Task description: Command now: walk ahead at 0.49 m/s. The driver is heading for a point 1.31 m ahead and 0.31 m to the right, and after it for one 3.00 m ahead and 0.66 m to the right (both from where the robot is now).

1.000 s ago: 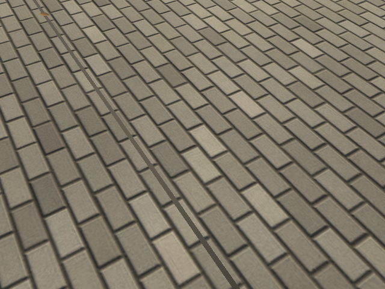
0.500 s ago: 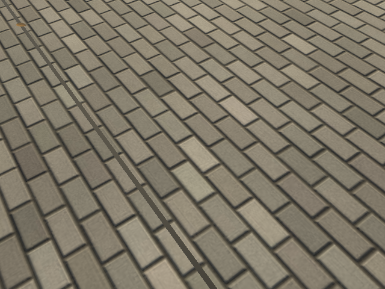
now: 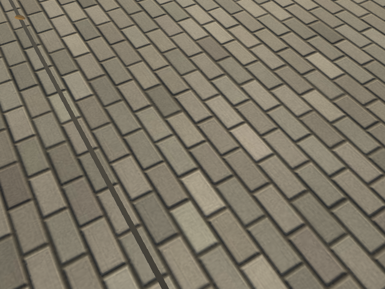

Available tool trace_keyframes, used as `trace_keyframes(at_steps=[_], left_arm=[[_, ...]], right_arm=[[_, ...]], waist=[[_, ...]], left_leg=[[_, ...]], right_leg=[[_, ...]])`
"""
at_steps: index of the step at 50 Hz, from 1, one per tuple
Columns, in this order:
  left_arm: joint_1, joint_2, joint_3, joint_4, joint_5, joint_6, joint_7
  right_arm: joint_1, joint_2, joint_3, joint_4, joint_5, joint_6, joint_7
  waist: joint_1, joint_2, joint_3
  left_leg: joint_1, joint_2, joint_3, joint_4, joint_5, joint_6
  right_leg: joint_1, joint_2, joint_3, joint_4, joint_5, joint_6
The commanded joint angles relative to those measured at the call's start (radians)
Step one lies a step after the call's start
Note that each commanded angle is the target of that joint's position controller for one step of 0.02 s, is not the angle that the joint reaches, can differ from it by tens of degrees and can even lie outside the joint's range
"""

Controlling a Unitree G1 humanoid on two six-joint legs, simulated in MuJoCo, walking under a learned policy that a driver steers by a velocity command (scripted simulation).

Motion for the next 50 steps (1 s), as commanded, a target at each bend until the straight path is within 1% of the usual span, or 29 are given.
trace_keyframes(at_steps=[1, 2, 3, 4, 5, 6, 8, 10, 12, 17, 21, 23, 25, 26, 27, 28, 29, 30, 31, 32, 33, 34, 35, 37, 38, 40, 42, 45, 50], left_arm=[[0.045, 0.130, 0.030, -0.072, 0.005, -0.006, -0.006], [-0.052, 0.151, 0.038, -0.110, 0.008, -0.010, -0.009], [-0.107, 0.148, 0.039, -0.119, 0.013, -0.013, -0.014], [-0.116, 0.130, 0.039, -0.116, 0.017, -0.006, -0.017], [-0.095, 0.106, 0.035, -0.111, 0.026, 0.007, -0.023], [-0.084, 0.079, 0.031, -0.105, 0.028, 0.018, -0.029], [-0.116, 0.066, 0.030, -0.116, 0.030, 0.030, -0.036], [-0.214, 0.076, 0.031, -0.148, 0.029, 0.038, -0.040], [-0.315, 0.085, 0.032, -0.179, 0.024, 0.041, -0.041], [-0.490, 0.071, 0.023, -0.227, 0.012, 0.038, -0.043], [-0.594, 0.074, 0.020, -0.260, 0.012, 0.032, -0.042], [-0.610, 0.082, 0.023, -0.274, 0.011, 0.025, -0.041], [-0.532, 0.096, 0.031, -0.255, 0.012, 0.015, -0.034], [-0.421, 0.112, 0.042, -0.219, 0.013, 0.008, -0.026], [-0.244, 0.138, 0.057, -0.158, 0.021, -0.002, -0.016], [-0.059, 0.214, 0.081, -0.119, 0.047, -0.010, -0.003], [-0.008, 0.298, 0.104, -0.108, 0.056, -0.004, -0.007], [-0.067, 0.237, 0.095, -0.109, 0.014, 0.008, -0.019], [-0.178, 0.191, 0.081, -0.121, 0.003, 0.006, -0.023], [-0.232, 0.138, 0.070, -0.125, 0.005, -0.002, -0.028], [-0.244, 0.109, 0.061, -0.116, 0.007, -0.010, -0.025], [-0.242, 0.075, 0.049, -0.098, 0.005, -0.014, -0.021], [-0.215, 0.071, 0.046, -0.082, 0.005, -0.021, -0.019], [-0.162, 0.095, 0.050, -0.054, -0.001, -0.033, -0.017], [-0.144, 0.109, 0.052, -0.046, -0.001, -0.035, -0.016], [-0.106, 0.114, 0.050, -0.033, 0.000, -0.033, -0.016], [-0.070, 0.107, 0.044, -0.024, 0.000, -0.031, -0.016], [-0.018, 0.111, 0.040, -0.009, 0.001, -0.031, -0.013], [0.053, 0.121, 0.041, 0.025, 0.014, -0.023, 0.001]], right_arm=[[0.409, -0.225, -0.077, 0.087, 0.022, 0.007, -0.002], [0.286, -0.174, -0.064, 0.068, 0.034, 0.005, 0.000], [0.237, -0.119, -0.052, 0.065, 0.031, -0.004, 0.005], [0.233, -0.092, -0.042, 0.077, 0.024, -0.015, 0.005], [0.247, -0.067, -0.033, 0.096, 0.024, -0.024, 0.000], [0.269, -0.063, -0.029, 0.113, 0.024, -0.033, -0.002], [0.319, -0.086, -0.032, 0.143, 0.028, -0.049, -0.002], [0.356, -0.107, -0.034, 0.159, 0.029, -0.050, -0.001], [0.399, -0.107, -0.030, 0.171, 0.031, -0.048, -0.001], [0.501, -0.102, -0.020, 0.201, 0.029, -0.045, -0.008], [0.558, -0.106, -0.016, 0.225, 0.016, -0.039, -0.020], [0.557, -0.118, -0.019, 0.235, 0.009, -0.036, -0.026], [0.516, -0.132, -0.022, 0.234, 0.008, -0.035, -0.032], [0.501, -0.142, -0.025, 0.235, 0.010, -0.033, -0.031], [0.479, -0.143, -0.024, 0.232, 0.017, -0.032, -0.029], [0.465, -0.117, -0.014, 0.198, 0.027, -0.036, -0.026], [0.585, -0.016, 0.002, 0.188, 0.063, -0.034, -0.016], [0.524, -0.125, -0.028, 0.198, 0.033, -0.032, -0.020], [0.437, -0.119, -0.032, 0.164, 0.030, -0.035, -0.016], [0.388, -0.100, -0.029, 0.153, 0.027, -0.038, -0.013], [0.371, -0.087, -0.032, 0.151, 0.016, -0.028, -0.009], [0.387, -0.066, -0.029, 0.154, 0.004, -0.014, -0.002], [0.396, -0.049, -0.028, 0.157, 0.001, -0.002, 0.005], [0.368, -0.042, -0.029, 0.145, -0.003, 0.012, 0.015], [0.328, -0.043, -0.030, 0.131, -0.003, 0.017, 0.017], [0.228, -0.053, -0.030, 0.097, -0.001, 0.023, 0.020], [0.134, -0.056, -0.027, 0.065, 0.005, 0.022, 0.021], [0.024, -0.043, -0.015, 0.032, 0.014, 0.019, 0.021], [-0.093, -0.058, -0.014, -0.012, 0.015, 0.010, 0.018]], waist=[[-0.147, 0.074, -0.295], [-0.094, 0.046, -0.123], [-0.076, -0.004, -0.046], [-0.044, -0.024, -0.015], [-0.013, -0.014, -0.016], [-0.001, -0.003, -0.020], [0.005, 0.010, -0.010], [-0.008, 0.021, 0.017], [-0.034, 0.023, 0.033], [-0.092, 0.047, 0.029], [-0.122, 0.059, 0.037], [-0.111, 0.065, 0.041], [-0.059, 0.075, 0.009], [-0.013, 0.078, -0.046], [0.063, 0.053, -0.136], [0.127, -0.014, -0.260], [0.073, -0.244, -0.380], [0.064, -0.087, -0.322], [0.017, -0.069, -0.169], [-0.005, -0.028, -0.099], [-0.033, -0.031, -0.065], [-0.062, -0.050, -0.057], [-0.071, -0.061, -0.060], [-0.082, -0.059, -0.047], [-0.081, -0.059, -0.033], [-0.064, -0.061, -0.002], [-0.043, -0.061, 0.016], [-0.013, -0.068, 0.024], [0.017, -0.074, 0.045]], left_leg=[[0.708, 0.438, -0.849, -0.276, -0.330, 0.247], [0.546, 0.412, -0.694, -0.337, -0.403, 0.211], [0.416, 0.372, -0.603, -0.380, -0.317, 0.181], [0.335, 0.330, -0.516, -0.395, -0.205, 0.147], [0.273, 0.295, -0.444, -0.410, -0.124, 0.120], [0.247, 0.279, -0.394, -0.420, -0.061, 0.111], [0.232, 0.258, -0.325, -0.439, 0.021, 0.106], [0.242, 0.240, -0.281, -0.469, 0.027, 0.093], [0.285, 0.225, -0.252, -0.475, 0.088, 0.073], [0.403, 0.208, -0.199, -0.444, 0.241, 0.025], [0.545, 0.244, -0.198, -0.386, 0.359, 0.045], [0.599, 0.273, -0.201, -0.347, 0.438, 0.054], [0.596, 0.277, -0.175, -0.248, 0.658, 0.035], [0.584, 0.267, -0.163, -0.130, 0.771, 0.022], [0.506, 0.232, -0.129, 0.057, 0.737, 0.002], [0.290, 0.189, -0.101, 0.334, 0.420, -0.015], [-0.071, -0.004, -0.044, 0.715, -0.341, -0.062], [-0.160, 0.027, -0.179, 0.791, -0.375, -0.044], [-0.190, 0.075, -0.181, 0.761, -0.276, -0.041], [-0.161, 0.106, -0.175, 0.711, -0.216, -0.045], [-0.124, 0.129, -0.170, 0.663, -0.192, -0.052], [-0.075, 0.143, -0.166, 0.623, -0.178, -0.063], [-0.051, 0.141, -0.156, 0.603, -0.171, -0.072], [-0.075, 0.147, -0.135, 0.568, -0.144, -0.087], [-0.106, 0.155, -0.125, 0.543, -0.113, -0.094], [-0.174, 0.169, -0.107, 0.468, -0.038, -0.108], [-0.204, 0.171, -0.091, 0.362, 0.028, -0.119], [-0.180, 0.150, -0.064, 0.203, 0.099, -0.120], [-0.193, 0.123, -0.051, 0.069, 0.061, -0.087]], right_leg=[[-0.665, -0.014, 0.086, 0.784, 0.014, -0.021], [-0.709, -0.080, 0.086, 0.730, 0.127, -0.029], [-0.678, -0.108, 0.074, 0.675, 0.176, -0.030], [-0.631, -0.135, 0.077, 0.626, 0.195, -0.024], [-0.572, -0.152, 0.075, 0.581, 0.202, -0.010], [-0.544, -0.160, 0.068, 0.548, 0.205, 0.001], [-0.567, -0.176, 0.042, 0.493, 0.232, 0.019], [-0.646, -0.199, 0.018, 0.419, 0.311, 0.036], [-0.717, -0.210, -0.002, 0.327, 0.393, 0.051], [-0.733, -0.177, -0.047, 0.100, 0.518, 0.064], [-0.750, -0.144, -0.063, -0.008, 0.471, 0.047], [-0.732, -0.131, -0.064, -0.049, 0.405, 0.024], [-0.588, -0.087, -0.081, -0.105, 0.324, -0.012], [-0.451, -0.052, -0.091, -0.138, 0.308, -0.034], [-0.227, -0.047, -0.086, -0.195, 0.357, -0.064], [0.049, -0.240, 0.119, -0.198, 0.275, -0.119], [0.297, -0.527, 0.613, -0.286, 0.238, -0.268], [0.219, -0.483, 0.663, -0.356, 0.210, -0.249], [0.072, -0.449, 0.492, -0.382, 0.245, -0.216], [-0.049, -0.405, 0.389, -0.418, 0.353, -0.189], [-0.126, -0.360, 0.310, -0.439, 0.411, -0.156], [-0.184, -0.321, 0.244, -0.460, 0.454, -0.129], [-0.204, -0.310, 0.212, -0.469, 0.500, -0.125], [-0.218, -0.293, 0.164, -0.488, 0.563, -0.126], [-0.221, -0.286, 0.147, -0.504, 0.558, -0.126], [-0.211, -0.273, 0.122, -0.527, 0.565, -0.120], [-0.192, -0.260, 0.099, -0.536, 0.597, -0.112], [-0.152, -0.254, 0.072, -0.533, 0.647, -0.099], [0.008, -0.304, 0.073, -0.488, 0.724, -0.115]])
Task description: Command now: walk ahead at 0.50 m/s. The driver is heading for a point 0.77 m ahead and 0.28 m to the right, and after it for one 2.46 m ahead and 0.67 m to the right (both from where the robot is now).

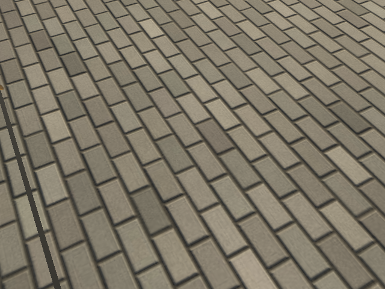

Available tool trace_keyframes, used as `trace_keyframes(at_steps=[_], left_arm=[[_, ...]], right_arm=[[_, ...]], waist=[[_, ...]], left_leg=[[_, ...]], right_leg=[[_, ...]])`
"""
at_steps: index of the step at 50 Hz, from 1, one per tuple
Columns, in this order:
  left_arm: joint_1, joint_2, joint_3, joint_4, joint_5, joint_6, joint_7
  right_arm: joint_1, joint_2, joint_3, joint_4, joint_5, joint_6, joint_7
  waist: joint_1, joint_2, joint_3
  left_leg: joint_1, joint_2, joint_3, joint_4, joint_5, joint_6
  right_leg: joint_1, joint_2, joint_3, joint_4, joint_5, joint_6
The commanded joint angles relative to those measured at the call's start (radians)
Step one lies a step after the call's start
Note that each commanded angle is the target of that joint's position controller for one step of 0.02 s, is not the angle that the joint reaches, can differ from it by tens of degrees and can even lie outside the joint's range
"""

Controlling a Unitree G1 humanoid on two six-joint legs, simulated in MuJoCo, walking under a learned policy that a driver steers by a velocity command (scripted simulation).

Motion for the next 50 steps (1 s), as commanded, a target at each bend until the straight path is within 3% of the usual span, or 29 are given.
trace_keyframes(at_steps=[1, 3, 4, 5, 6, 7, 8, 9, 10, 12, 13, 18, 23, 27, 30, 32, 33, 34, 35, 36, 37, 38, 39, 41, 42, 45, 50], left_arm=[[0.072, 0.145, 0.026, -0.006, 0.009, -0.003, 0.014], [0.041, 0.157, 0.030, -0.005, 0.012, 0.000, 0.019], [0.027, 0.166, 0.033, -0.004, 0.011, 0.002, 0.019], [0.008, 0.167, 0.033, -0.006, 0.007, 0.005, 0.017], [-0.003, 0.149, 0.025, -0.028, -0.002, 0.003, 0.013], [0.092, 0.053, 0.006, -0.055, -0.043, 0.003, 0.002], [0.065, 0.132, 0.030, -0.043, -0.016, 0.005, 0.003], [-0.023, 0.137, 0.037, -0.069, -0.010, 0.009, 0.002], [-0.073, 0.120, 0.034, -0.079, -0.007, 0.007, -0.002], [-0.069, 0.085, 0.034, -0.071, 0.011, 0.031, -0.010], [-0.051, 0.069, 0.034, -0.062, 0.016, 0.045, -0.017], [-0.199, 0.073, 0.040, -0.121, 0.011, 0.075, -0.032], [-0.378, 0.058, 0.027, -0.188, 0.004, 0.069, -0.042], [-0.491, 0.054, 0.017, -0.239, 0.009, 0.067, -0.047], [-0.475, 0.069, 0.025, -0.248, 0.012, 0.065, -0.044], [-0.372, 0.095, 0.040, -0.222, 0.015, 0.065, -0.038], [-0.279, 0.117, 0.053, -0.196, 0.017, 0.061, -0.035], [-0.138, 0.155, 0.074, -0.155, 0.027, 0.054, -0.029], [-0.038, 0.261, 0.108, -0.146, 0.039, 0.054, -0.015], [-0.096, 0.323, 0.120, -0.170, 0.016, 0.066, -0.018], [-0.110, 0.302, 0.115, -0.162, -0.006, 0.075, -0.013], [-0.162, 0.255, 0.103, -0.163, -0.009, 0.074, -0.008], [-0.209, 0.207, 0.090, -0.169, -0.008, 0.069, -0.006], [-0.250, 0.172, 0.074, -0.180, -0.018, 0.050, 0.002], [-0.234, 0.179, 0.073, -0.178, -0.021, 0.038, 0.002], [-0.172, 0.223, 0.081, -0.171, -0.021, 0.026, -0.001], [-0.058, 0.226, 0.080, -0.170, -0.017, 0.035, -0.003]], right_arm=[[-0.109, -0.068, -0.012, -0.087, 0.001, -0.020, -0.003], [-0.056, -0.077, -0.019, -0.077, 0.002, -0.031, -0.008], [0.031, -0.088, -0.028, -0.050, 0.001, -0.037, -0.015], [0.192, -0.105, -0.041, 0.007, -0.004, -0.046, -0.023], [0.374, -0.165, -0.063, 0.055, -0.026, -0.055, -0.035], [0.484, -0.272, -0.091, 0.064, -0.045, -0.053, -0.038], [0.422, -0.242, -0.087, 0.062, -0.005, -0.038, -0.026], [0.302, -0.193, -0.074, 0.045, 0.010, -0.036, -0.024], [0.231, -0.126, -0.057, 0.031, 0.010, -0.044, -0.019], [0.206, -0.061, -0.037, 0.047, 0.009, -0.060, -0.026], [0.228, -0.052, -0.033, 0.060, 0.007, -0.068, -0.030], [0.335, -0.091, -0.037, 0.095, 0.006, -0.090, -0.037], [0.397, -0.087, -0.028, 0.107, 0.008, -0.089, -0.048], [0.477, -0.100, -0.029, 0.136, 0.004, -0.080, -0.064], [0.472, -0.124, -0.035, 0.140, 0.000, -0.067, -0.075], [0.448, -0.153, -0.044, 0.133, -0.004, -0.055, -0.081], [0.437, -0.167, -0.049, 0.124, -0.004, -0.047, -0.078], [0.413, -0.177, -0.052, 0.107, 0.001, -0.042, -0.070], [0.407, -0.131, -0.043, 0.057, 0.017, -0.047, -0.059], [0.369, -0.097, -0.042, -0.018, 0.020, -0.058, -0.040], [0.254, -0.142, -0.049, -0.043, 0.007, -0.071, -0.033], [0.232, -0.133, -0.044, -0.059, 0.018, -0.084, -0.029], [0.254, -0.128, -0.046, -0.044, 0.016, -0.085, -0.032], [0.288, -0.107, -0.043, -0.041, -0.021, -0.046, -0.030], [0.286, -0.103, -0.043, -0.048, -0.028, -0.028, -0.026], [0.196, -0.101, -0.042, -0.095, -0.026, -0.004, -0.018], [-0.008, -0.115, -0.036, -0.176, -0.018, 0.000, -0.013]], waist=[[-0.014, -0.099, 0.079], [-0.051, -0.102, 0.054], [-0.087, -0.106, 0.009], [-0.154, -0.080, -0.071], [-0.216, -0.035, -0.181], [-0.195, 0.177, -0.324], [-0.175, 0.098, -0.311], [-0.124, 0.043, -0.145], [-0.103, -0.006, -0.061], [-0.047, 0.016, 0.002], [-0.036, 0.026, -0.001], [-0.040, 0.020, 0.040], [-0.074, 0.023, 0.065], [-0.107, 0.024, 0.080], [-0.080, 0.043, 0.053], [-0.029, 0.074, -0.012], [0.007, 0.078, -0.066], [0.078, 0.044, -0.134], [0.108, -0.098, -0.238], [0.040, -0.237, -0.278], [0.050, -0.075, -0.174], [0.013, -0.043, -0.083], [-0.040, 0.025, -0.020], [-0.094, 0.004, -0.018], [-0.099, -0.009, -0.026], [-0.084, -0.044, -0.015], [-0.005, -0.088, -0.002]], left_leg=[[-0.041, -0.023, 0.015, -0.062, -0.050, 0.028], [0.069, -0.059, 0.033, -0.113, -0.126, 0.060], [0.188, -0.093, 0.047, -0.139, -0.151, 0.078], [0.382, -0.121, 0.062, -0.202, -0.114, 0.102], [0.652, 0.007, -0.078, -0.207, -0.153, 0.150], [0.942, 0.316, -0.559, -0.281, -0.262, 0.284], [0.889, 0.335, -0.732, -0.394, -0.272, 0.299], [0.738, 0.302, -0.550, -0.411, -0.312, 0.259], [0.595, 0.261, -0.432, -0.459, -0.254, 0.222], [0.440, 0.179, -0.258, -0.512, -0.153, 0.142], [0.417, 0.165, -0.207, -0.522, -0.107, 0.129], [0.453, 0.144, -0.059, -0.560, 0.027, 0.102], [0.522, 0.125, 0.055, -0.548, 0.175, 0.072], [0.654, 0.161, 0.110, -0.503, 0.315, 0.073], [0.729, 0.183, 0.159, -0.384, 0.624, 0.067], [0.746, 0.192, 0.186, -0.198, 0.853, 0.068], [0.722, 0.194, 0.190, -0.041, 0.848, 0.071], [0.601, 0.179, 0.203, 0.192, 0.694, 0.050], [0.304, 0.106, 0.212, 0.550, 0.218, 0.012], [-0.057, -0.126, 0.062, 0.834, -0.518, -0.029], [-0.163, -0.045, -0.085, 0.810, -0.422, -0.016], [-0.156, -0.007, -0.084, 0.728, -0.331, -0.013], [-0.096, 0.025, -0.082, 0.627, -0.294, -0.018], [0.017, 0.048, -0.084, 0.520, -0.280, -0.050], [0.032, 0.045, -0.074, 0.493, -0.278, -0.064], [-0.009, 0.043, -0.049, 0.379, -0.191, -0.095], [-0.109, 0.017, -0.051, 0.168, -0.031, -0.102]], right_leg=[[0.032, -0.319, 0.137, 0.008, 0.539, -0.121], [0.046, -0.322, 0.113, 0.096, 0.725, -0.103], [0.038, -0.312, 0.099, 0.197, 0.851, -0.090], [-0.008, -0.276, 0.066, 0.376, 0.878, -0.071], [-0.197, -0.237, 0.041, 0.623, 0.649, -0.051], [-0.555, -0.065, -0.033, 1.033, 0.048, 0.002], [-0.670, -0.036, 0.102, 1.151, -0.241, -0.013], [-0.720, -0.100, 0.128, 1.154, -0.152, -0.022], [-0.692, -0.136, 0.130, 1.098, -0.077, -0.021], [-0.599, -0.175, 0.130, 1.002, -0.022, -0.009], [-0.571, -0.174, 0.126, 0.991, -0.008, -0.003], [-0.719, -0.190, 0.110, 0.910, 0.146, 0.014], [-0.747, -0.171, 0.043, 0.660, 0.283, 0.021], [-0.741, -0.148, -0.034, 0.512, 0.254, -0.007], [-0.656, -0.092, -0.083, 0.461, 0.134, -0.055], [-0.525, -0.027, -0.113, 0.449, 0.030, -0.103], [-0.416, 0.003, -0.110, 0.412, 0.003, -0.131], [-0.210, -0.002, -0.055, 0.315, 0.028, -0.170], [0.059, -0.245, 0.282, 0.273, -0.073, -0.263], [0.213, -0.454, 0.820, 0.121, 0.004, -0.397], [0.142, -0.421, 0.692, 0.094, 0.035, -0.363], [0.022, -0.397, 0.577, 0.073, 0.094, -0.319], [-0.095, -0.345, 0.486, 0.053, 0.206, -0.267], [-0.209, -0.257, 0.363, 0.041, 0.335, -0.222], [-0.227, -0.238, 0.344, 0.042, 0.396, -0.222], [-0.250, -0.199, 0.314, 0.028, 0.443, -0.205], [-0.142, -0.186, 0.355, 0.044, 0.450, -0.157]])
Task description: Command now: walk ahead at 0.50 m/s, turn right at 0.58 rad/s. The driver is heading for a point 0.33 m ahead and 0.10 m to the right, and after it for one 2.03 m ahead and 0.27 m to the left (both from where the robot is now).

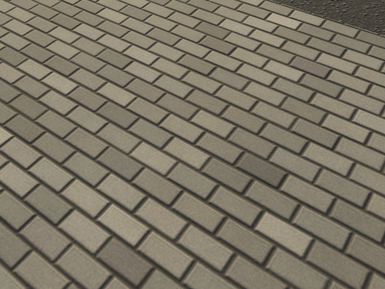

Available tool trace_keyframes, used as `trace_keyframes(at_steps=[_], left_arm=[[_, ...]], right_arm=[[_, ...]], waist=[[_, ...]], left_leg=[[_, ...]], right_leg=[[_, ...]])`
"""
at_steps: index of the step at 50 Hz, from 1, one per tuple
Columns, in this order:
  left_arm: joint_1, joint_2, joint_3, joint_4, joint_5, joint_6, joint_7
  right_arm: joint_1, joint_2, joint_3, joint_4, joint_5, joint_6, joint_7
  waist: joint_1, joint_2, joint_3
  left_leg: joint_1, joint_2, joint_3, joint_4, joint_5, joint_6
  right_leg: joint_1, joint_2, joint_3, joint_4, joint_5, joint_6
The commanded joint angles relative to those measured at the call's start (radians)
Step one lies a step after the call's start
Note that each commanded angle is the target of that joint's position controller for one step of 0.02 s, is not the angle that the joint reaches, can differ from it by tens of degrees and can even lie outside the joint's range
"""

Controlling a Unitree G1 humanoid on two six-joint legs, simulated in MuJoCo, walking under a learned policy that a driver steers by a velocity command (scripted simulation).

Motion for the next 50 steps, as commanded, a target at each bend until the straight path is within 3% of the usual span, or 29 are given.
trace_keyframes(at_steps=[1, 6, 8, 9, 10, 11, 12, 13, 14, 15, 16, 17, 21, 25, 28, 32, 34, 35, 36, 37, 38, 39, 40, 41, 43, 46, 50], left_arm=[[0.078, 0.145, 0.028, -0.046, 0.002, -0.008, 0.005], [0.120, 0.166, 0.030, -0.057, 0.016, -0.005, 0.019], [0.074, 0.186, 0.035, -0.075, 0.019, -0.007, 0.026], [0.033, 0.200, 0.038, -0.088, 0.020, -0.010, 0.024], [0.011, 0.209, 0.040, -0.095, 0.016, -0.016, 0.015], [0.004, 0.183, 0.033, -0.108, 0.007, -0.025, 0.003], [0.060, 0.073, 0.007, -0.144, -0.017, -0.029, 0.001], [0.141, 0.098, 0.009, -0.164, -0.015, -0.022, 0.003], [0.106, 0.148, 0.015, -0.128, 0.015, -0.002, 0.010], [0.032, 0.143, 0.014, -0.131, 0.024, 0.004, -0.002], [0.008, 0.121, 0.011, -0.139, 0.023, 0.009, -0.011], [-0.007, 0.113, 0.011, -0.147, 0.036, 0.020, -0.021], [-0.067, 0.088, 0.002, -0.184, 0.037, 0.050, -0.046], [-0.206, 0.074, -0.008, -0.240, 0.035, 0.051, -0.062], [-0.293, 0.033, -0.032, -0.265, 0.036, 0.038, -0.067], [-0.389, 0.048, -0.041, -0.289, 0.044, 0.027, -0.062], [-0.368, 0.062, -0.038, -0.284, 0.046, 0.015, -0.051], [-0.290, 0.074, -0.032, -0.258, 0.048, 0.004, -0.043], [-0.133, 0.100, -0.019, -0.203, 0.060, -0.011, -0.032], [0.042, 0.179, 0.003, -0.167, 0.084, -0.021, -0.014], [0.074, 0.288, 0.028, -0.169, 0.079, -0.016, 0.002], [0.056, 0.248, 0.027, -0.173, 0.044, -0.007, 0.007], [-0.026, 0.175, 0.004, -0.170, 0.037, -0.011, 0.006], [-0.079, 0.115, -0.011, -0.167, 0.033, -0.018, 0.002], [-0.124, 0.064, -0.024, -0.160, 0.023, -0.031, 0.006], [-0.098, 0.077, -0.017, -0.136, 0.016, -0.057, 0.010], [-0.043, 0.075, -0.014, -0.103, 0.019, -0.063, 0.014]], right_arm=[[-0.097, -0.067, -0.007, -0.091, 0.004, -0.005, 0.005], [-0.214, -0.082, 0.007, -0.158, 0.015, -0.024, 0.011], [-0.146, -0.106, 0.003, -0.152, 0.019, -0.033, 0.008], [-0.057, -0.127, -0.005, -0.128, 0.021, -0.039, 0.001], [0.079, -0.154, -0.018, -0.087, 0.022, -0.048, -0.011], [0.228, -0.196, -0.032, -0.063, 0.008, -0.061, -0.026], [0.335, -0.280, -0.047, -0.071, -0.020, -0.060, -0.042], [0.273, -0.302, -0.058, -0.073, -0.011, -0.043, -0.035], [0.182, -0.193, -0.039, -0.096, 0.000, -0.034, -0.030], [0.130, -0.117, -0.020, -0.101, 0.010, -0.034, -0.027], [0.113, -0.096, -0.012, -0.093, 0.006, -0.036, -0.025], [0.131, -0.095, -0.009, -0.075, 0.009, -0.042, -0.027], [0.191, -0.110, -0.017, -0.036, 0.028, -0.078, -0.014], [0.235, -0.115, -0.021, -0.009, 0.024, -0.078, -0.012], [0.280, -0.111, -0.015, 0.022, 0.021, -0.079, -0.003], [0.345, -0.153, -0.020, 0.068, 0.033, -0.063, -0.002], [0.358, -0.177, -0.025, 0.086, 0.028, -0.051, -0.003], [0.355, -0.185, -0.026, 0.093, 0.029, -0.046, -0.005], [0.352, -0.170, -0.020, 0.097, 0.036, -0.042, -0.005], [0.338, -0.119, -0.004, 0.058, 0.043, -0.046, -0.001], [0.430, 0.010, 0.025, 0.016, 0.065, -0.045, 0.005], [0.367, -0.120, -0.012, 0.040, 0.044, -0.029, -0.011], [0.310, -0.118, -0.018, 0.027, 0.046, -0.029, -0.008], [0.302, -0.096, -0.016, 0.035, 0.048, -0.030, -0.004], [0.330, -0.076, -0.020, 0.059, 0.022, -0.004, 0.007], [0.286, -0.047, -0.024, 0.041, 0.016, 0.021, 0.026], [0.158, -0.039, -0.023, -0.004, 0.011, 0.030, 0.038]], waist=[[0.022, -0.090, -0.002], [0.050, -0.108, 0.008], [0.002, -0.120, -0.001], [-0.042, -0.122, -0.031], [-0.103, -0.091, -0.100], [-0.170, -0.035, -0.206], [-0.168, 0.131, -0.354], [-0.087, 0.310, -0.401], [-0.061, 0.107, -0.225], [-0.066, 0.001, -0.108], [-0.050, 0.002, -0.060], [-0.043, 0.044, -0.035], [-0.032, 0.066, -0.032], [-0.051, 0.052, -0.002], [-0.071, 0.050, 0.014], [-0.090, 0.057, 0.031], [-0.074, 0.066, 0.014], [-0.034, 0.064, -0.027], [0.036, 0.026, -0.116], [0.101, -0.072, -0.257], [0.058, -0.308, -0.381], [0.080, -0.151, -0.331], [0.036, -0.127, -0.183], [0.004, -0.121, -0.108], [-0.048, -0.151, -0.047], [-0.072, -0.120, -0.026], [-0.060, -0.106, 0.018]], left_leg=[[-0.045, -0.051, 0.042, -0.097, 0.090, -0.003], [-0.014, -0.100, 0.032, -0.263, 0.085, 0.027], [0.132, -0.121, 0.021, -0.345, 0.045, 0.053], [0.279, -0.149, 0.029, -0.374, 0.001, 0.071], [0.460, -0.169, 0.044, -0.420, 0.007, 0.090], [0.699, -0.068, -0.044, -0.446, -0.034, 0.125], [0.947, 0.220, -0.367, -0.474, -0.179, 0.180], [0.969, 0.336, -0.770, -0.614, -0.233, 0.276], [0.814, 0.296, -0.657, -0.624, -0.362, 0.265], [0.674, 0.234, -0.480, -0.644, -0.324, 0.244], [0.593, 0.185, -0.351, -0.673, -0.216, 0.217], [0.544, 0.154, -0.259, -0.689, -0.121, 0.205], [0.537, 0.140, -0.083, -0.733, 0.112, 0.213], [0.576, 0.124, 0.051, -0.758, 0.176, 0.213], [0.544, 0.086, 0.115, -0.764, 0.216, 0.204], [0.614, 0.109, 0.085, -0.733, 0.317, 0.211], [0.669, 0.123, 0.066, -0.647, 0.468, 0.207], [0.677, 0.111, 0.072, -0.544, 0.574, 0.197], [0.618, 0.065, 0.105, -0.361, 0.562, 0.176], [0.429, 0.014, 0.130, -0.092, 0.258, 0.153], [0.071, -0.145, 0.150, 0.229, -0.419, 0.115], [0.016, -0.120, 0.017, 0.325, -0.393, 0.131], [0.003, -0.078, -0.009, 0.311, -0.303, 0.140], [0.032, -0.053, -0.001, 0.262, -0.240, 0.135], [0.102, -0.033, 0.006, 0.223, -0.180, 0.115], [0.071, -0.032, 0.017, 0.226, -0.104, 0.098], [-0.040, -0.017, 0.024, 0.143, 0.025, 0.080]], right_leg=[[0.041, -0.249, 0.221, -0.058, 0.410, -0.094], [0.139, -0.279, 0.283, 0.013, 0.496, -0.088], [0.106, -0.284, 0.297, 0.058, 0.547, -0.054], [0.059, -0.269, 0.287, 0.124, 0.647, -0.028], [0.025, -0.226, 0.264, 0.271, 0.709, -0.006], [-0.092, -0.161, 0.223, 0.494, 0.565, 0.016], [-0.304, -0.061, 0.116, 0.798, 0.028, 0.041], [-0.498, -0.005, 0.058, 0.960, -0.351, 0.047], [-0.555, -0.099, 0.064, 1.024, -0.256, 0.044], [-0.540, -0.132, 0.046, 0.984, -0.169, 0.052], [-0.513, -0.161, 0.035, 0.938, -0.132, 0.059], [-0.496, -0.183, 0.028, 0.907, -0.121, 0.067], [-0.539, -0.206, 0.004, 0.880, -0.050, 0.082], [-0.635, -0.223, -0.021, 0.755, 0.079, 0.103], [-0.539, -0.197, -0.046, 0.521, 0.168, 0.100], [-0.443, -0.188, -0.138, 0.334, 0.109, 0.083], [-0.378, -0.161, -0.145, 0.274, 0.024, 0.066], [-0.273, -0.135, -0.147, 0.219, 0.011, 0.053], [-0.058, -0.128, -0.141, 0.153, 0.060, 0.032], [0.212, -0.329, 0.060, 0.138, -0.027, -0.011], [0.472, -0.631, 0.486, 0.056, -0.024, -0.116], [0.355, -0.604, 0.488, 0.022, -0.033, -0.112], [0.228, -0.541, 0.323, 0.000, 0.012, -0.077], [0.117, -0.492, 0.214, -0.043, 0.073, -0.043], [-0.007, -0.425, 0.073, -0.097, 0.121, 0.006], [-0.031, -0.419, -0.020, -0.141, 0.212, -0.003], [-0.004, -0.416, -0.123, -0.164, 0.245, -0.016]])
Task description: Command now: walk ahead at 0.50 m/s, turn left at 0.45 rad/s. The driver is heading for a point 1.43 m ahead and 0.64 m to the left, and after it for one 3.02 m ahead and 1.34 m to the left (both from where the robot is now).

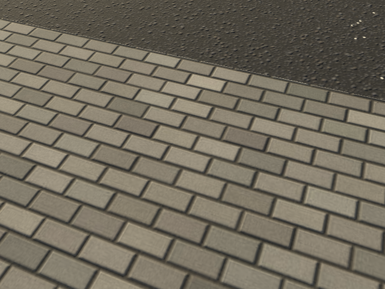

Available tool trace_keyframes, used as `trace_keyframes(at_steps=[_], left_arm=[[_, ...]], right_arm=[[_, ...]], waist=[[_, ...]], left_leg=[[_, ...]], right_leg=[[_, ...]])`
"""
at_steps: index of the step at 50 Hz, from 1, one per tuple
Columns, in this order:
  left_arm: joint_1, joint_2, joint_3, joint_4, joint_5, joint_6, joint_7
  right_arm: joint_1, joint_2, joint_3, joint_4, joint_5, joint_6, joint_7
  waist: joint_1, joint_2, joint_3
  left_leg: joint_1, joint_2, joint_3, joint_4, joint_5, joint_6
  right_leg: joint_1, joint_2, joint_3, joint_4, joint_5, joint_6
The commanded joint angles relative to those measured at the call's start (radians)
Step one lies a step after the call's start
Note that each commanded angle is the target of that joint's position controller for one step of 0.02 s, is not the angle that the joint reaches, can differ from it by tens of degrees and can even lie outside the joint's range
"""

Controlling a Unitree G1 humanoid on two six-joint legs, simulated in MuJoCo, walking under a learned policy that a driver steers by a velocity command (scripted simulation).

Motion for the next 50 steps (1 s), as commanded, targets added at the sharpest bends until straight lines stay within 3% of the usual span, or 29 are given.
trace_keyframes(at_steps=[1, 6, 9, 11, 12, 13, 14, 15, 16, 17, 18, 20, 21, 24, 26, 32, 36, 38, 39, 40, 41, 42, 43, 44, 45, 47, 50], left_arm=[[-0.010, 0.088, 0.017, -0.040, 0.001, -0.021, 0.004], [0.043, 0.128, 0.027, -0.009, 0.002, -0.014, 0.011], [0.067, 0.153, 0.033, 0.009, 0.005, 0.002, 0.016], [0.059, 0.187, 0.041, 0.012, 0.007, 0.017, 0.021], [0.054, 0.203, 0.046, 0.010, 0.008, 0.028, 0.020], [0.042, 0.209, 0.047, 0.002, 0.004, 0.037, 0.017], [0.052, 0.159, 0.033, -0.032, 0.007, 0.035, 0.014], [0.046, 0.083, 0.023, -0.112, -0.007, 0.025, -0.006], [-0.081, 0.153, 0.030, -0.137, 0.001, 0.013, -0.007], [-0.104, 0.128, 0.022, -0.144, -0.016, 0.002, -0.006], [-0.071, 0.118, 0.019, -0.123, -0.017, -0.001, 0.002], [-0.031, 0.113, 0.019, -0.111, 0.017, 0.036, 0.006], [-0.021, 0.109, 0.020, -0.113, 0.023, 0.055, 0.004], [-0.043, 0.091, 0.014, -0.133, 0.016, 0.083, 0.002], [-0.097, 0.095, 0.012, -0.155, 0.014, 0.089, 0.003], [-0.244, 0.117, 0.005, -0.211, 0.003, 0.092, 0.008], [-0.293, 0.132, 0.000, -0.239, 0.000, 0.078, -0.001], [-0.248, 0.144, 0.003, -0.232, -0.002, 0.064, -0.001], [-0.193, 0.147, 0.005, -0.218, -0.003, 0.055, 0.002], [-0.115, 0.148, 0.008, -0.200, 0.002, 0.042, 0.009], [-0.015, 0.219, 0.026, -0.191, 0.020, 0.029, 0.022], [0.007, 0.328, 0.048, -0.193, 0.022, 0.039, 0.028], [-0.023, 0.274, 0.045, -0.186, 0.016, 0.049, 0.021], [-0.057, 0.196, 0.027, -0.200, 0.010, 0.051, 0.015], [-0.096, 0.162, 0.019, -0.203, 0.007, 0.050, 0.011], [-0.084, 0.148, 0.014, -0.188, 0.008, 0.038, 0.013], [-0.018, 0.154, 0.018, -0.151, 0.002, 0.010, -0.003]], right_arm=[[-0.044, -0.003, 0.004, -0.071, -0.003, -0.001, 0.013], [-0.210, 0.002, 0.021, -0.137, -0.010, -0.005, 0.031], [-0.234, -0.013, 0.018, -0.159, -0.014, -0.006, 0.031], [-0.166, -0.034, 0.007, -0.148, -0.015, -0.005, 0.020], [-0.075, -0.051, -0.004, -0.125, -0.014, -0.011, 0.013], [0.075, -0.079, -0.022, -0.077, -0.021, -0.022, 0.000], [0.202, -0.182, -0.054, -0.048, -0.029, -0.026, -0.017], [0.136, -0.289, -0.078, -0.073, -0.002, -0.016, -0.021], [0.137, -0.270, -0.076, -0.086, 0.017, -0.005, -0.025], [0.086, -0.222, -0.062, -0.079, 0.020, -0.008, -0.035], [0.051, -0.164, -0.046, -0.074, 0.021, -0.016, -0.039], [-0.014, -0.112, -0.027, -0.087, 0.031, -0.028, -0.041], [-0.015, -0.109, -0.023, -0.089, 0.031, -0.036, -0.038], [0.019, -0.152, -0.033, -0.087, 0.025, -0.042, -0.036], [0.044, -0.154, -0.032, -0.088, 0.025, -0.033, -0.040], [0.108, -0.164, -0.036, -0.097, 0.019, -0.002, -0.055], [0.110, -0.175, -0.040, -0.114, 0.001, 0.005, -0.050], [0.077, -0.182, -0.043, -0.126, -0.004, 0.001, -0.048], [0.046, -0.184, -0.044, -0.134, -0.002, -0.003, -0.046], [0.016, -0.176, -0.040, -0.139, 0.010, -0.010, -0.044], [0.019, -0.107, -0.020, -0.160, 0.024, -0.024, -0.040], [0.059, -0.063, -0.008, -0.201, 0.027, -0.028, -0.035], [0.091, -0.136, -0.017, -0.175, -0.006, -0.015, -0.042], [0.056, -0.154, -0.023, -0.158, -0.010, -0.012, -0.035], [0.028, -0.142, -0.021, -0.156, -0.008, -0.010, -0.023], [0.016, -0.119, -0.015, -0.157, -0.014, -0.002, 0.003], [-0.006, -0.097, -0.006, -0.163, -0.007, -0.001, 0.015]], waist=[[-0.018, -0.117, 0.054], [0.020, -0.112, 0.091], [0.019, -0.112, 0.083], [-0.017, -0.139, 0.024], [-0.057, -0.138, -0.033], [-0.127, -0.097, -0.120], [-0.165, 0.016, -0.221], [-0.088, 0.244, -0.289], [-0.136, 0.044, -0.235], [-0.098, -0.006, -0.120], [-0.044, -0.076, -0.043], [0.016, -0.068, -0.036], [0.027, -0.059, -0.052], [0.028, -0.031, -0.079], [0.009, -0.006, -0.083], [-0.056, 0.033, -0.072], [-0.072, 0.045, -0.038], [-0.043, 0.050, -0.017], [-0.007, 0.046, -0.015], [0.048, 0.017, -0.030], [0.082, -0.132, -0.108], [0.045, -0.363, -0.131], [0.001, -0.237, -0.068], [0.003, -0.110, 0.000], [-0.007, -0.078, 0.046], [-0.001, -0.166, 0.039], [0.005, -0.152, 0.002]], left_leg=[[-0.097, 0.028, -0.013, -0.075, 0.110, -0.011], [-0.030, 0.003, 0.076, -0.330, 0.172, 0.026], [0.021, -0.043, 0.129, -0.403, 0.067, 0.075], [0.130, -0.114, 0.170, -0.417, -0.050, 0.118], [0.231, -0.156, 0.175, -0.442, -0.094, 0.143], [0.436, -0.185, 0.151, -0.527, -0.060, 0.174], [0.684, 0.006, -0.116, -0.567, -0.164, 0.227], [0.927, 0.247, -0.709, -0.735, -0.154, 0.387], [0.886, 0.258, -0.684, -0.792, 0.034, 0.376], [0.770, 0.247, -0.516, -0.760, 0.267, 0.357], [0.627, 0.198, -0.395, -0.744, 0.539, 0.312], [0.492, 0.105, -0.247, -0.740, 0.703, 0.254], [0.472, 0.085, -0.223, -0.738, 0.764, 0.246], [0.458, 0.044, -0.183, -0.724, 0.867, 0.230], [0.471, 0.026, -0.186, -0.710, 0.853, 0.207], [0.560, 0.034, -0.284, -0.658, 0.747, 0.172], [0.577, 0.062, -0.421, -0.669, 0.403, 0.207], [0.532, 0.048, -0.475, -0.652, 0.286, 0.189], [0.477, 0.024, -0.481, -0.623, 0.237, 0.167], [0.395, -0.026, -0.456, -0.542, 0.189, 0.134], [0.292, -0.109, -0.355, -0.319, 0.049, 0.086], [0.021, -0.298, -0.163, -0.115, -0.422, 0.045], [-0.051, -0.190, -0.148, 0.007, -0.424, 0.043], [-0.042, -0.148, -0.152, 0.040, -0.331, 0.040], [-0.025, -0.118, -0.137, 0.027, -0.259, 0.027], [-0.002, -0.094, -0.107, 0.026, -0.156, 0.002], [-0.012, -0.107, -0.122, 0.022, -0.078, -0.014]], right_leg=[[0.001, -0.271, 0.104, -0.151, 0.252, -0.099], [0.061, -0.284, 0.002, -0.129, 0.341, -0.082], [0.154, -0.297, -0.046, -0.034, 0.574, -0.063], [0.197, -0.298, -0.075, 0.135, 0.887, -0.051], [0.193, -0.295, -0.081, 0.292, 0.949, -0.048], [0.104, -0.274, -0.096, 0.524, 0.835, -0.025], [-0.128, -0.234, -0.093, 0.832, 0.432, 0.009], [-0.563, 0.013, 0.027, 1.183, -0.328, 0.076], [-0.673, -0.028, 0.201, 1.207, -0.273, 0.072], [-0.672, -0.074, 0.209, 1.164, -0.183, 0.067], [-0.596, -0.105, 0.207, 1.069, -0.147, 0.069], [-0.473, -0.122, 0.218, 0.961, -0.150, 0.086], [-0.446, -0.113, 0.213, 0.931, -0.152, 0.095], [-0.456, -0.087, 0.191, 0.834, -0.089, 0.113], [-0.484, -0.079, 0.189, 0.768, -0.038, 0.119], [-0.522, -0.049, 0.219, 0.589, 0.028, 0.109], [-0.488, -0.029, 0.246, 0.466, -0.059, 0.092], [-0.378, -0.005, 0.255, 0.355, -0.115, 0.072], [-0.266, 0.013, 0.242, 0.270, -0.119, 0.060], [-0.099, 0.013, 0.239, 0.147, -0.058, 0.042], [0.085, -0.173, 0.432, 0.054, -0.181, -0.006], [0.223, -0.413, 0.867, -0.083, -0.301, -0.126], [0.140, -0.444, 0.930, -0.071, -0.365, -0.163], [0.062, -0.394, 0.811, -0.067, -0.402, -0.151], [0.000, -0.336, 0.670, -0.085, -0.329, -0.122], [-0.011, -0.251, 0.488, -0.110, -0.140, -0.086], [0.027, -0.235, 0.384, -0.109, 0.073, -0.095]])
